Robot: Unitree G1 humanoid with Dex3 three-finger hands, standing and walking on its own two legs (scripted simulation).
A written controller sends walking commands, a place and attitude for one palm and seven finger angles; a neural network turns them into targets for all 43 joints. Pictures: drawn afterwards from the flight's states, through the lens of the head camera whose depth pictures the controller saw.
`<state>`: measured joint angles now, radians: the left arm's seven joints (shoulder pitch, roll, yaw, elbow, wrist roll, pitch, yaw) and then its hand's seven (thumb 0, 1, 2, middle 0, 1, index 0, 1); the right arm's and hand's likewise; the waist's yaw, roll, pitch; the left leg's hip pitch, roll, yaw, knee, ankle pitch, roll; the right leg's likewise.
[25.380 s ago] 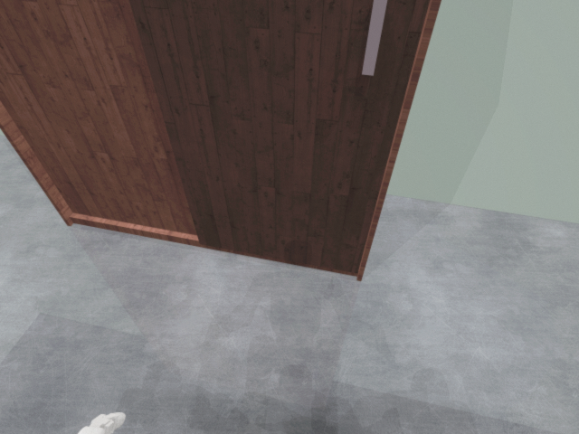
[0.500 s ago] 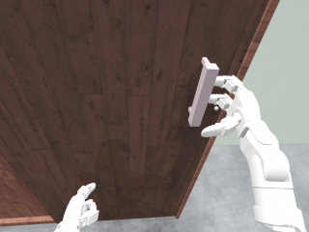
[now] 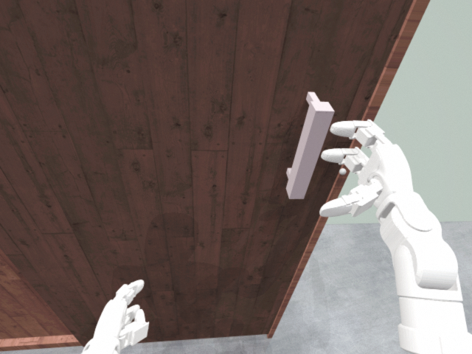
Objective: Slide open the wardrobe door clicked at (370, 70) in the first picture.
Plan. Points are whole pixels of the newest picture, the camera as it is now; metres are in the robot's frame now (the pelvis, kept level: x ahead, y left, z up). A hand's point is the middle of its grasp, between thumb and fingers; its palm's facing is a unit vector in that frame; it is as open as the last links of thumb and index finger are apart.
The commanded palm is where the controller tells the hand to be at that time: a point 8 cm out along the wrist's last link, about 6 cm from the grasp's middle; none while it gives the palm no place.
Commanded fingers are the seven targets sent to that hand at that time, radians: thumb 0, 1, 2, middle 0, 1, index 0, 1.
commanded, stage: move the hooked fingers beside the handle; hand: right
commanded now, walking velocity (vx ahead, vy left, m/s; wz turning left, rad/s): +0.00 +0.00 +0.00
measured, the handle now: (303, 147) +0.38 -0.07 +0.21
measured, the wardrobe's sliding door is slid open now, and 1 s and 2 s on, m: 0.00 0.00 0.00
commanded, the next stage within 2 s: none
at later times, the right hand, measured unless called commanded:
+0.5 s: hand (352, 181) +0.32 -0.14 +0.20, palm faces -0.11 +0.99 -0.07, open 14.0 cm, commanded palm +0.31 -0.19 +0.22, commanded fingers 0.00 0.50 -0.30 0.30 1.20 0.30 1.20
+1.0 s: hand (344, 175) +0.32 -0.12 +0.21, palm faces -0.13 +0.99 -0.07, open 14.0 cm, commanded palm +0.31 -0.18 +0.22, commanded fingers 0.00 0.50 -0.30 0.30 1.20 0.30 1.20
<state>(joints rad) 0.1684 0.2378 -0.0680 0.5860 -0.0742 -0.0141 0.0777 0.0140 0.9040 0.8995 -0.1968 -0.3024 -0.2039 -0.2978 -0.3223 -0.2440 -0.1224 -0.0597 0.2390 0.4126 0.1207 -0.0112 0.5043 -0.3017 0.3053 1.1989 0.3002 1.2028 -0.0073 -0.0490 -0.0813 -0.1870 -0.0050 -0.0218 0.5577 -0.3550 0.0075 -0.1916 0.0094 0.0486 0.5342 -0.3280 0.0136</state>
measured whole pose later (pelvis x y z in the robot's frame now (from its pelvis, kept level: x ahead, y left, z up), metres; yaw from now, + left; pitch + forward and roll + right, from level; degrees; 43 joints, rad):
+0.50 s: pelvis +0.00 +0.00 +0.00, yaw -1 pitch -1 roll +0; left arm 0.17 0.25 -0.06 0.58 -0.08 -0.03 0.09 0.01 0.90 0.90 -0.20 -0.30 -0.20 -0.30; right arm -0.29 -0.28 -0.15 -0.05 0.25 0.40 0.18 -0.01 0.50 -0.30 0.30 1.20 0.30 1.20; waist -0.01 -0.06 -0.07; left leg -0.19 0.00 -0.01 0.56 -0.35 0.01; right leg -0.20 0.01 0.06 0.54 -0.33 0.01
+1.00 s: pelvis +0.00 +0.00 +0.00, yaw +0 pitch -1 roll -1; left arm 0.17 0.24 -0.07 0.60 -0.08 -0.03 0.09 0.01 0.90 0.90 -0.20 -0.30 -0.20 -0.30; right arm -0.30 -0.26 -0.12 -0.08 0.25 0.37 0.15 -0.01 0.50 -0.30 0.31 1.20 0.30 1.20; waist -0.01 -0.05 -0.07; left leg -0.18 -0.01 -0.02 0.55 -0.35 0.01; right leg -0.19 0.01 0.05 0.53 -0.32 0.01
